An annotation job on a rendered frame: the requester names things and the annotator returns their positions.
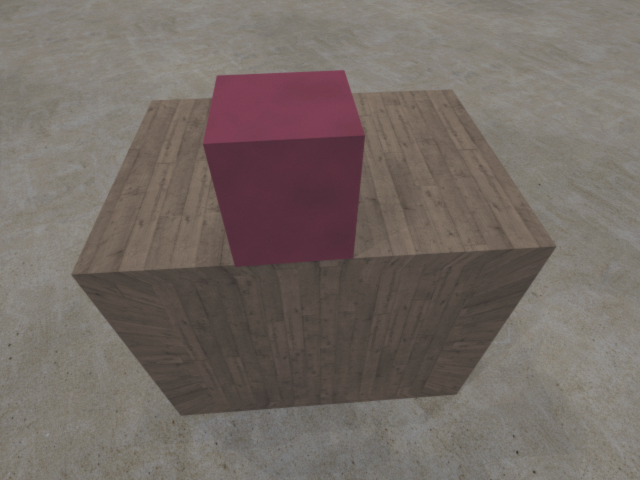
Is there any pedestal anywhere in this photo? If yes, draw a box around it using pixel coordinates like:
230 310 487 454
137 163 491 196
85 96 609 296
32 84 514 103
71 89 557 416

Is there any carton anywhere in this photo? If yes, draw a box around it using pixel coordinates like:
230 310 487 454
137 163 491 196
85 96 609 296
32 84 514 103
203 70 365 267

